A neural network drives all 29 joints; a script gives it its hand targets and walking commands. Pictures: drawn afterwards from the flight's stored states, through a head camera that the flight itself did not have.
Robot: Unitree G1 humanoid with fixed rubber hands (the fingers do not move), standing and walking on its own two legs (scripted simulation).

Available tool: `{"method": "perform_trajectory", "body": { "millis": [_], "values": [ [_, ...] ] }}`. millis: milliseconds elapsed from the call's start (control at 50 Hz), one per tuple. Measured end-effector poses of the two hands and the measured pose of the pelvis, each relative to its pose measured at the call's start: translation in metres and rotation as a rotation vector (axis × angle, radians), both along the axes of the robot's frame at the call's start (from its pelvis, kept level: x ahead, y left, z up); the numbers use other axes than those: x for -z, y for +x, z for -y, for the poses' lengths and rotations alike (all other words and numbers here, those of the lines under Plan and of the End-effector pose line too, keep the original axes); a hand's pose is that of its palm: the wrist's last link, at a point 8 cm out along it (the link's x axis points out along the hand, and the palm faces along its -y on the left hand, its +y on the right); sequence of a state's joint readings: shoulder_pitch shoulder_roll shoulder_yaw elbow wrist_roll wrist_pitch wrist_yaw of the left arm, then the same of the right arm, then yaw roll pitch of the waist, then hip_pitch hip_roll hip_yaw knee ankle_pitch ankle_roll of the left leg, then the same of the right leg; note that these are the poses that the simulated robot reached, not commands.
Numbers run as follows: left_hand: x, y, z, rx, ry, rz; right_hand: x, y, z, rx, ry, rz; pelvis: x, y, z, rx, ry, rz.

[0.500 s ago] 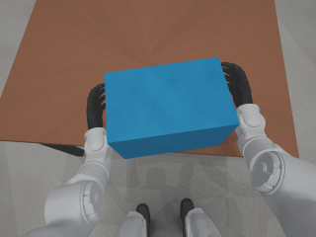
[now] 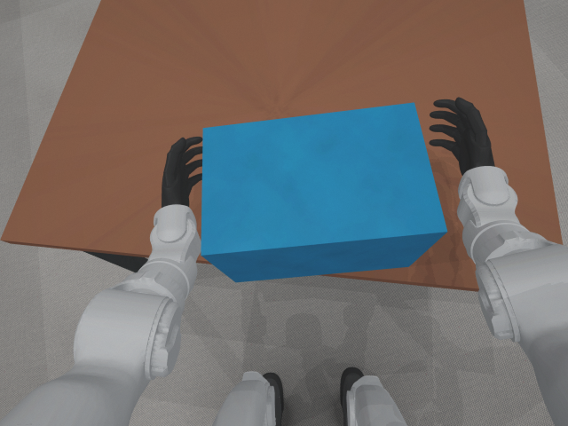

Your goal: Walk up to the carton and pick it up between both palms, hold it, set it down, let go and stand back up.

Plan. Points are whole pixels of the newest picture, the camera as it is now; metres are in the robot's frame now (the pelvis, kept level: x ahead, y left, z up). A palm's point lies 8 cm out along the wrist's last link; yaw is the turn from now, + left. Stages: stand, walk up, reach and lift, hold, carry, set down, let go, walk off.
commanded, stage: set down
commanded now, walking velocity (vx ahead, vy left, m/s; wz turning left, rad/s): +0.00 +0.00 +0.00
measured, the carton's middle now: (314, 203) +0.42 +0.01 -0.04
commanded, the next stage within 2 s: none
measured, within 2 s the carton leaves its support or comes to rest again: neither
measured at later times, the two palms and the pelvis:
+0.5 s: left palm (148, 173) +0.42 +0.22 +0.05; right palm (513, 123) +0.49 -0.22 +0.05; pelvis -0.02 -0.02 +0.00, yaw +2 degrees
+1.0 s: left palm (102, 137) +0.42 +0.24 +0.13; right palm out of the picture +0.49 -0.24 +0.15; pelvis -0.01 -0.01 +0.04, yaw +3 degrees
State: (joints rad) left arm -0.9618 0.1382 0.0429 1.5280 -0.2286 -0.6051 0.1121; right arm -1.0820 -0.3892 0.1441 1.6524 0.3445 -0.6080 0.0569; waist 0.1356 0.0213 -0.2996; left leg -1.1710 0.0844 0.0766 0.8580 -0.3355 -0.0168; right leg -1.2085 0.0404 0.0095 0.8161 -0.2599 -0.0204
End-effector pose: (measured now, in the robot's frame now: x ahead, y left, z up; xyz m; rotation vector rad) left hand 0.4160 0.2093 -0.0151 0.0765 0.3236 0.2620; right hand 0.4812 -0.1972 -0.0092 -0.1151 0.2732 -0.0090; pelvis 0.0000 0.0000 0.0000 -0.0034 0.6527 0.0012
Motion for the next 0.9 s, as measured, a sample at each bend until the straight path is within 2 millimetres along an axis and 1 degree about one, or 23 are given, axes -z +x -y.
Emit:
{"method": "perform_trajectory", "body": {
  "millis": [100, 180, 240, 340, 400, 480, 600, 680, 780, 900],
  "values": [
    [0.001, -0.007, -0.016, -0.023, 0.018, -0.01, -0.005, 0.002, 0.029, 0.022, -0.02, 0.004, 0.006, -0.008, 0.006, 0.004, 0.009, -0.008],
    [0.0, -0.01, -0.027, -0.037, 0.025, 0.003, -0.006, 0.002, 0.042, 0.01, -0.019, 0.009, 0.011, -0.014, 0.011, -0.002, 0.013, -0.023],
    [-0.006, -0.008, -0.028, -0.034, 0.019, 0.03, -0.007, 0.003, 0.042, -0.016, 0.0, 0.022, 0.014, -0.018, 0.015, -0.009, 0.013, -0.034],
    [-0.026, 0.0, -0.021, -0.01, -0.001, 0.071, -0.019, 0.006, 0.029, -0.051, 0.044, 0.044, 0.015, -0.022, 0.018, -0.018, 0.012, -0.025],
    [-0.039, 0.003, -0.016, 0.0, -0.011, 0.081, -0.032, 0.008, 0.024, -0.049, 0.059, 0.052, 0.012, -0.023, 0.019, -0.019, 0.012, -0.002],
    [-0.057, 0.004, -0.015, 0.0, -0.019, 0.084, -0.056, 0.011, 0.022, -0.034, 0.06, 0.059, 0.005, -0.024, 0.019, -0.022, 0.011, 0.039],
    [-0.084, 0.003, -0.022, -0.013, -0.019, 0.081, -0.097, 0.012, 0.026, -0.008, 0.04, 0.054, -0.008, -0.02, 0.017, -0.032, 0.001, 0.102],
    [-0.103, 0.004, -0.029, -0.017, -0.008, 0.082, -0.12, 0.012, 0.029, 0.0, 0.031, 0.047, -0.016, -0.017, 0.016, -0.042, -0.006, 0.139],
    [-0.122, 0.005, -0.034, -0.014, 0.005, 0.08, -0.14, 0.011, 0.032, -0.003, 0.033, 0.04, -0.025, -0.013, 0.014, -0.054, -0.01, 0.175],
    [-0.137, 0.007, -0.034, -0.007, 0.007, 0.072, -0.154, 0.012, 0.036, -0.009, 0.042, 0.039, -0.033, -0.009, 0.014, -0.058, -0.01, 0.204]
  ]
}}
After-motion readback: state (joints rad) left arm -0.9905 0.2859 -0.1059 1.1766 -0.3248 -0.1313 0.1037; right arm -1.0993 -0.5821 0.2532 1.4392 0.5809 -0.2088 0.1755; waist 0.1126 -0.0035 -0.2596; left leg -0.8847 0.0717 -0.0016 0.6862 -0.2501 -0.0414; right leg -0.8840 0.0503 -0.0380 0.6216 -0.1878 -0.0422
